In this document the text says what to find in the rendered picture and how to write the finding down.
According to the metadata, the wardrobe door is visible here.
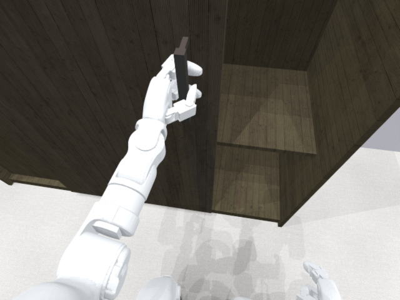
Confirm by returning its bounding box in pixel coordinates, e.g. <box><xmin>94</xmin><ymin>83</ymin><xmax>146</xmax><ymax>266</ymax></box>
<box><xmin>0</xmin><ymin>131</ymin><xmax>57</xmax><ymax>180</ymax></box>
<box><xmin>0</xmin><ymin>0</ymin><xmax>228</xmax><ymax>213</ymax></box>

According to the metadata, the handle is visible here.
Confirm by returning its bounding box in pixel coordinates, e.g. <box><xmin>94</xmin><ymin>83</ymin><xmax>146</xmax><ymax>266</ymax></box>
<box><xmin>174</xmin><ymin>37</ymin><xmax>191</xmax><ymax>123</ymax></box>

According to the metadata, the left robot thigh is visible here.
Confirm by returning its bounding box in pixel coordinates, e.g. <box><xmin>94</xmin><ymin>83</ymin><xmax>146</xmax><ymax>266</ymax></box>
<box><xmin>135</xmin><ymin>277</ymin><xmax>181</xmax><ymax>300</ymax></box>

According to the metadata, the left robot hand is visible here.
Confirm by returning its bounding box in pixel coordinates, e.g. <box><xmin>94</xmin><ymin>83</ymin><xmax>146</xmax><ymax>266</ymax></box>
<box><xmin>142</xmin><ymin>54</ymin><xmax>203</xmax><ymax>126</ymax></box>

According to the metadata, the robot left forearm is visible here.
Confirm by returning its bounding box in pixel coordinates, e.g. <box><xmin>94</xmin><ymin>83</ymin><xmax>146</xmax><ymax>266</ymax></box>
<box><xmin>56</xmin><ymin>118</ymin><xmax>167</xmax><ymax>278</ymax></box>

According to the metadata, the left robot upper arm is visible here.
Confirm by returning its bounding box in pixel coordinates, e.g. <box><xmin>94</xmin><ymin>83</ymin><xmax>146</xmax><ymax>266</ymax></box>
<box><xmin>12</xmin><ymin>231</ymin><xmax>131</xmax><ymax>300</ymax></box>

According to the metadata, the right robot hand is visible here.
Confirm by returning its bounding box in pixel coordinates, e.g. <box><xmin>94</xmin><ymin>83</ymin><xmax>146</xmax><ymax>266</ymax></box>
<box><xmin>296</xmin><ymin>261</ymin><xmax>342</xmax><ymax>300</ymax></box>

